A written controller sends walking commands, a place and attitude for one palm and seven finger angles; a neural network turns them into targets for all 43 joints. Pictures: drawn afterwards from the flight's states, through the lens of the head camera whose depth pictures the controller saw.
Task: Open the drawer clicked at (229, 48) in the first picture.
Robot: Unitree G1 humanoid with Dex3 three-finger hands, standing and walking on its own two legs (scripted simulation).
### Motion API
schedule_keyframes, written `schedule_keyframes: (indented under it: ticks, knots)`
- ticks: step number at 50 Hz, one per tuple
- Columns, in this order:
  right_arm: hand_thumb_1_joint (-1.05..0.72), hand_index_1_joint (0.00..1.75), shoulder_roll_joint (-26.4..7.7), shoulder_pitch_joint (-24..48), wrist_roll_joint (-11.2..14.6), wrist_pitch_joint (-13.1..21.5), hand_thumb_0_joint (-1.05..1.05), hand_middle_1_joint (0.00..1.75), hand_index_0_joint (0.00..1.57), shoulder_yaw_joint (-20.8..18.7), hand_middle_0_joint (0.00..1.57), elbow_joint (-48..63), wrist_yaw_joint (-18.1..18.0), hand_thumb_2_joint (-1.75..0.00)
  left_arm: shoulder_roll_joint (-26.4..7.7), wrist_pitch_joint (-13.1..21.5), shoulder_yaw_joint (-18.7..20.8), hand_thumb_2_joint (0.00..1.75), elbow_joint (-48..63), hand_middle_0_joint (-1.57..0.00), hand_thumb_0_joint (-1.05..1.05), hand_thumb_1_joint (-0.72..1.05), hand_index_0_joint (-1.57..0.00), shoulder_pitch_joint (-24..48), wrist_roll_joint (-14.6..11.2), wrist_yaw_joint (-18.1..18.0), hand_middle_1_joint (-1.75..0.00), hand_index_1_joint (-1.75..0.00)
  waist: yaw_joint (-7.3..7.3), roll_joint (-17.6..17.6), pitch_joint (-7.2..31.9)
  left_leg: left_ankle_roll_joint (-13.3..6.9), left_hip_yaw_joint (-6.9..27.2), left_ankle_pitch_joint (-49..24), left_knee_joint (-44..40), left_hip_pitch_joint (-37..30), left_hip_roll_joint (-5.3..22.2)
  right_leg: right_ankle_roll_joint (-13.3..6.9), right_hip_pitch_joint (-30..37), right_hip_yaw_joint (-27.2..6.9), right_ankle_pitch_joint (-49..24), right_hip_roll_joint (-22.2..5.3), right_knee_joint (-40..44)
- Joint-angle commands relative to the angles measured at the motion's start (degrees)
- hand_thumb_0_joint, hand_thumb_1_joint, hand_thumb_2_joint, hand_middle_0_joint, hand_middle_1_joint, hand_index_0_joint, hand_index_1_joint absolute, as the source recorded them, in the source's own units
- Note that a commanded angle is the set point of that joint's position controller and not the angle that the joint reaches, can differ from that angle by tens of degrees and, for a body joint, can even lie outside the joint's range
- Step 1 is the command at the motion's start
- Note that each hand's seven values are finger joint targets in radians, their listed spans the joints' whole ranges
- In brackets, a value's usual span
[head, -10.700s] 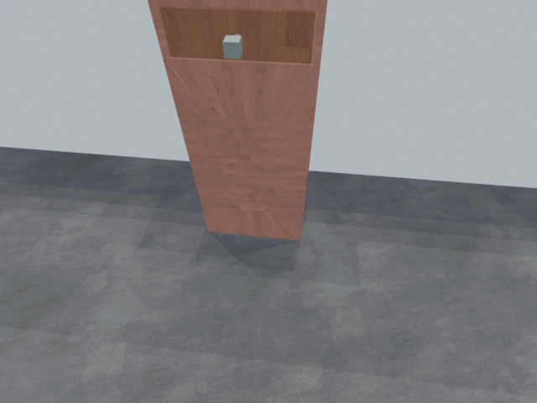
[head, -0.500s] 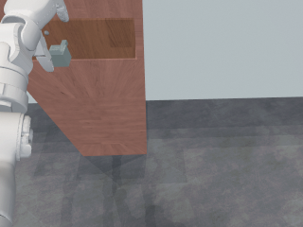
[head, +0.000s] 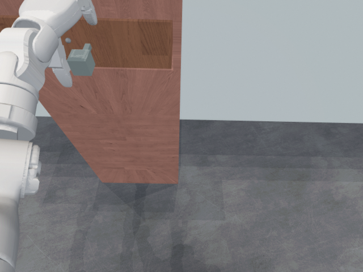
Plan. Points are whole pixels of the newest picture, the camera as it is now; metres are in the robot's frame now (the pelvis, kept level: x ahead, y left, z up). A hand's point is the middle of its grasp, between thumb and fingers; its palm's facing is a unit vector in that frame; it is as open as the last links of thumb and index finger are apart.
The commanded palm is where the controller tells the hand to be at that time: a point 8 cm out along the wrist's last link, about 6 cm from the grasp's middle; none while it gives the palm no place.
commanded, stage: move the hooked fingers above the handle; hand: left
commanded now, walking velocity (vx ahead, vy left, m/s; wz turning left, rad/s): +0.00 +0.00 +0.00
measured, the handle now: (84, 56) +0.56 +0.20 +0.14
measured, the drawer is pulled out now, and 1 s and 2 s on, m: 0.00 0.00 0.00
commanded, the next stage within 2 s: lower the fingers behind the handle in 0.70 s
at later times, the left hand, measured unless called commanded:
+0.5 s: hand (59, 52) +0.50 +0.22 +0.20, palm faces -0.06 +0.00 -1.00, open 13.8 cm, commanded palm +0.51 +0.23 +0.26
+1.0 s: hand (50, 62) +0.51 +0.25 +0.17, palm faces -0.11 +0.00 -0.99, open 13.9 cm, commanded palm +0.50 +0.25 +0.24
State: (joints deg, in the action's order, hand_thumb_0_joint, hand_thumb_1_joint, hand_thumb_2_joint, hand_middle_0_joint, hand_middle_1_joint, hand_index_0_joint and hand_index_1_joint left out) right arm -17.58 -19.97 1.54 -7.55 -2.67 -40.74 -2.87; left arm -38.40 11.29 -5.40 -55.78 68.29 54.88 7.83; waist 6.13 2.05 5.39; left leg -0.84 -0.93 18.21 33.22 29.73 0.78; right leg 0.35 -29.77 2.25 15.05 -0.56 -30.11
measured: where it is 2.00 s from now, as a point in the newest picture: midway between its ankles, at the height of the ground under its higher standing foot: outside the picture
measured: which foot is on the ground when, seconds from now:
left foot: down 0.00-1.00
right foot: down 0.00-1.00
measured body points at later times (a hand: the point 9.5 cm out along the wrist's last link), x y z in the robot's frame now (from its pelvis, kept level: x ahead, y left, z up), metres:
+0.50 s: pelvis -0.01 +0.00 +0.00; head +0.06 -0.01 +0.45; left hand +0.50 +0.21 +0.25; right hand +0.01 -0.28 -0.13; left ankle -0.03 +0.11 -0.73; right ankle -0.02 -0.13 -0.73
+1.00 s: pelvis +0.00 +0.00 +0.00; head +0.08 +0.00 +0.44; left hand +0.51 +0.24 +0.22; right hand +0.01 -0.27 -0.13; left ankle -0.03 +0.11 -0.73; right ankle -0.02 -0.13 -0.73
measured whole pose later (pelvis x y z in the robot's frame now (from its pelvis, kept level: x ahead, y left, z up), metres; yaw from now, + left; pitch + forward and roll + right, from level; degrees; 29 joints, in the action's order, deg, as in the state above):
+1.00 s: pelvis +0.00 +0.00 +0.00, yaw -1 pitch +14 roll -1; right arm -14.9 -20.4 2.0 -9.8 -1.7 -38.7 -3.8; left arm -41.9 11.8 -1.8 -53.6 60.0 56.8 11.5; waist 5.1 2.2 4.9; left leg -1.3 -2.5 18.3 32.3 28.1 0.9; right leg 0.8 -28.8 0.6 14.7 -0.4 -29.4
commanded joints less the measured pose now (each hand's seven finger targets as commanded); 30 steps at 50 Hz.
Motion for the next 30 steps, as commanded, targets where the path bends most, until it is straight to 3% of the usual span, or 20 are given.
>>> schedule_keyframes:
  ticks: [1, 3, 6, 7, 8, 9, 11, 12, 14, 16, 17, 18, 20, 22, 23, 25, 29, 30]
  knots:
    - [-0.90, 0.30, -7.3, -6.1, -0.4, -0.2, 0.00, 0.30, 0.20, -1.5, 0.20, 3.3, 0.7, -0.90, -20.4, -5.4, 10.0, 0.30, 3.2, -0.30, 0.00, -0.50, -0.30, 29.2, 2.8, -5.6, -1.20, -1.20, -0.60, 3.1, 25.0, -0.2, 0.2, -31.9, -0.4, -12.2, -1.2, -2.1, 11.5, -0.9, -22.7, 2.6, -0.4]
    - [-0.90, 0.30, -7.3, -5.6, -0.3, -0.7, 0.00, 0.30, 0.20, -1.5, 0.20, 4.4, 1.0, -0.90, -19.1, -7.9, 8.6, 0.30, 1.8, -0.30, 0.00, -0.50, -0.30, 27.2, 4.5, -5.3, -1.20, -1.20, -1.12, 1.4, 25.9, -0.4, -0.3, -31.9, -0.5, -11.0, -1.0, -1.9, 13.4, -1.0, -24.0, 2.4, -0.6]
    - [-0.90, 0.30, -7.8, -4.4, 0.0, -1.6, 0.00, 0.30, 0.20, -1.4, 0.20, 5.3, 0.6, -0.90, -23.1, -8.7, 11.2, 0.30, 1.4, -0.30, 0.00, -0.50, -0.30, 25.0, 5.9, -5.0, -1.20, -1.20, -1.86, -2.0, 24.9, -0.8, -1.2, -28.7, -1.3, -8.5, -1.0, -1.6, 15.7, -1.3, -24.3, 2.1, -0.3]
    - [-0.90, 0.30, -7.6, -3.8, 0.2, -1.8, 0.00, 0.30, 0.20, -1.2, 0.20, 6.0, 0.3, -0.90, -22.3, -9.2, 10.2, 0.30, 1.2, -0.30, 0.00, -0.50, -0.30, 24.0, 6.1, -4.7, -1.20, -1.20, -1.91, -2.6, 24.1, -1.0, -1.6, -26.6, -1.6, -7.7, -1.2, -1.5, 16.2, -1.5, -23.8, 2.0, -0.1]
    - [-0.90, 0.30, -7.5, -3.6, 0.4, -1.8, 0.00, 0.30, 0.20, -1.1, 0.20, 6.0, 0.2, -0.90, -20.8, -9.5, 8.8, 0.30, 0.5, -0.30, 0.00, -0.50, -0.30, 24.1, 6.2, -4.4, -1.20, -1.20, -1.24, -3.3, 22.3, -1.0, -1.6, -24.7, -2.2, -7.5, -1.0, -1.4, 15.2, -1.2, -22.2, 1.9, 0.3]
    - [-0.90, 0.30, -7.6, -3.3, 0.6, -1.7, 0.00, 0.30, 0.20, -1.2, 0.20, 6.6, 0.0, -0.90, -20.6, -9.5, 8.9, 0.30, 1.2, -0.30, 0.00, -0.50, -0.30, 23.2, 5.6, -3.9, -1.20, -1.20, -1.63, -4.0, 21.9, -1.2, -1.7, -22.8, -2.7, -7.3, -1.0, -1.3, 15.6, -1.3, -20.9, 1.9, 0.8]
    - [-0.90, 0.30, -7.9, -2.8, 0.9, -1.8, 0.00, 0.30, 0.20, -1.0, 0.20, 7.1, -0.8, -0.90, -23.8, -8.9, 10.8, 0.30, 0.9, -0.30, 0.00, -0.50, -0.30, 22.2, 5.4, -2.9, -1.20, -1.20, -1.54, -5.8, 22.1, -1.6, -2.0, -20.6, -3.0, -6.8, -1.1, -1.0, 17.3, -2.0, -20.6, 1.6, 1.2]
    - [-0.90, 0.30, -7.7, -2.4, 1.1, -1.7, 0.00, 0.30, 0.20, -0.8, 0.20, 7.6, -1.1, -0.90, -23.3, -8.4, 9.8, 0.30, 1.9, -0.30, 0.00, -0.50, -0.30, 22.5, 5.1, -2.2, -1.20, -1.20, -1.38, -6.0, 21.6, -1.8, -2.1, -18.9, -3.3, -6.5, -1.3, -0.9, 17.6, -2.2, -19.9, 1.5, 1.6]
    - [-0.90, 0.30, -7.4, -2.6, 1.2, -1.1, 0.00, 0.30, 0.20, -1.1, 0.20, 7.8, -1.7, -0.90, -21.4, -6.3, 8.2, 0.30, 4.9, -0.30, 0.00, -0.50, -0.30, 24.4, 4.8, -0.8, -1.20, -1.20, -0.27, -4.5, 21.4, -2.0, -1.8, -17.7, -3.4, -8.5, -1.1, -0.8, 15.9, -2.3, -18.2, 1.4, 2.2]
    - [-0.90, 0.30, -6.8, -3.3, 0.9, -0.7, 0.00, 0.30, 0.20, -1.7, 0.20, 7.5, -1.8, -0.90, -18.2, -3.1, 5.9, 0.30, 10.4, -0.30, 0.00, -0.50, -0.30, 27.0, 3.6, 0.1, -1.20, -1.20, 0.36, -0.5, 23.6, -2.2, -1.4, -19.2, -2.8, -12.9, -1.2, -1.1, 14.2, -2.8, -17.9, 1.5, 2.8]
    - [-0.90, 0.30, -6.9, -3.8, 0.7, -0.6, 0.00, 0.30, 0.20, -2.0, 0.20, 7.1, -2.0, -0.90, -19.1, -1.7, 6.9, 0.30, 12.5, -0.30, 0.00, -0.50, -0.30, 27.9, 3.4, 0.3, -1.20, -1.20, 0.66, 0.4, 24.3, -2.2, -0.9, -20.3, -2.4, -14.8, -1.2, -1.2, 12.9, -2.6, -17.7, 1.8, 2.7]
    - [-0.90, 0.30, -6.4, -4.0, 0.7, -0.4, 0.00, 0.30, 0.20, -2.1, 0.20, 7.1, -2.0, -0.90, -15.5, -0.6, 4.2, 0.30, 14.4, -0.30, 0.00, -0.50, -0.30, 29.0, 2.6, 0.8, -1.20, -1.20, 1.05, 2.6, 24.6, -2.1, -0.7, -21.7, -2.1, -17.0, -1.3, -1.4, 11.3, -2.4, -17.2, 2.0, 2.8]
    - [-0.90, 0.30, -6.4, -4.7, 0.5, 0.3, 0.00, 0.30, 0.20, -2.6, 0.20, 6.0, -1.8, -0.90, -11.7, 1.3, 2.2, 0.30, 17.4, -0.30, 0.00, -0.50, -0.30, 31.3, -0.2, 1.3, -1.20, -1.20, 2.16, 3.6, 24.2, -2.0, 0.2, -24.3, -1.5, -20.6, -1.1, -1.5, 8.5, -1.9, -16.5, 2.3, 3.3]
    - [-0.90, 0.30, -6.9, -5.3, 0.5, 0.6, 0.00, 0.30, 0.20, -2.7, 0.20, 4.7, -1.6, -0.90, -14.0, 1.5, 4.9, 0.30, 16.0, -0.30, 0.00, -0.50, -0.30, 31.0, -1.6, 0.8, -1.20, -1.20, 1.88, 4.3, 22.8, -1.5, 0.6, -24.4, -1.6, -20.9, -1.2, -1.6, 7.0, -1.4, -15.7, 2.6, 3.2]
    - [-0.90, 0.30, -6.6, -5.3, 0.4, 0.7, 0.00, 0.30, 0.20, -2.5, 0.20, 4.6, -1.5, -0.90, -12.9, 1.2, 4.2, 0.30, 15.2, -0.30, 0.00, -0.50, -0.30, 31.3, -2.1, 0.4, -1.20, -1.20, 1.98, 4.5, 22.1, -1.4, 0.5, -24.1, -1.6, -20.2, -1.4, -1.6, 6.9, -1.4, -15.5, 2.5, 3.2]
    - [-0.90, 0.30, -7.2, -5.5, 0.3, 0.9, 0.00, 0.30, 0.20, -2.2, 0.20, 3.5, -1.1, -0.90, -15.2, 0.3, 6.1, 0.30, 12.4, -0.30, 0.00, -0.50, -0.30, 32.2, -1.8, -1.2, -1.20, -1.20, 1.72, 4.1, 20.4, -1.0, 0.4, -23.5, -2.0, -17.5, -1.5, -1.8, 6.8, -1.1, -15.0, 2.5, 3.1]
    - [-0.90, 0.30, -7.2, -5.2, 0.0, 0.7, 0.00, 0.30, 0.20, -1.3, 0.20, 3.5, -0.2, -0.90, -20.1, -3.6, 9.3, 0.30, 4.1, -0.30, 0.00, -0.50, -0.30, 29.5, 1.9, -4.5, -1.20, -1.20, 0.07, 3.5, 20.6, -0.4, -0.1, -23.4, -2.1, -11.5, -1.5, -2.0, 9.8, -1.2, -17.0, 2.2, 1.3]
    - [-0.90, 0.30, -7.6, -5.0, -0.1, 0.5, 0.00, 0.30, 0.20, -1.1, 0.20, 3.6, -0.2, -0.90, -22.2, -4.5, 10.8, 0.30, 1.9, -0.30, 0.00, -0.50, -0.30, 27.9, 2.9, -4.9, -1.20, -1.20, -0.65, 0.9, 21.6, -0.5, -0.3, -24.1, -2.0, -9.7, -1.5, -2.0, 12.6, -1.5, -18.8, 2.0, 1.1]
